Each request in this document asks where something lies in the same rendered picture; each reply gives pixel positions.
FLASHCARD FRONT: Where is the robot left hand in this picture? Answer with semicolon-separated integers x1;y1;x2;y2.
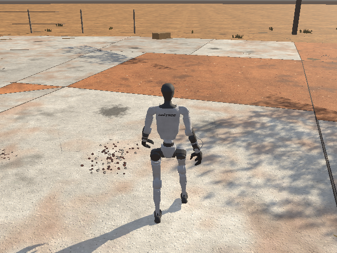
142;139;154;148

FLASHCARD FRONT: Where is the robot left thigh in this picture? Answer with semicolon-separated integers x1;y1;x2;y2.
150;148;162;189

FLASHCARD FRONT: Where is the robot right upper arm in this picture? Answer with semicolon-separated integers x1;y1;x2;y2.
179;106;193;136

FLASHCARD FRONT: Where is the robot left forearm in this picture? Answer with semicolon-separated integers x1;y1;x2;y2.
142;126;149;142

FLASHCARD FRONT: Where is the robot right forearm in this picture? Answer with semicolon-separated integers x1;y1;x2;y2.
189;128;201;153

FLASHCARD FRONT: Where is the robot right hand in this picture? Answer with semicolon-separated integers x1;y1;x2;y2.
190;151;202;166

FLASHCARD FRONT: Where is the robot left foot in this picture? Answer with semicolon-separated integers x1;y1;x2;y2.
154;209;162;223

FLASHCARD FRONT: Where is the robot left upper arm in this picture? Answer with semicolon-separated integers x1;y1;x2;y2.
143;106;157;134

